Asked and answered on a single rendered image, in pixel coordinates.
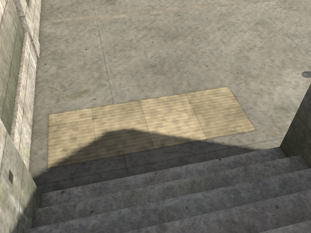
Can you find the stairs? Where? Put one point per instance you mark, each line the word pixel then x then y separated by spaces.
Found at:
pixel 257 192

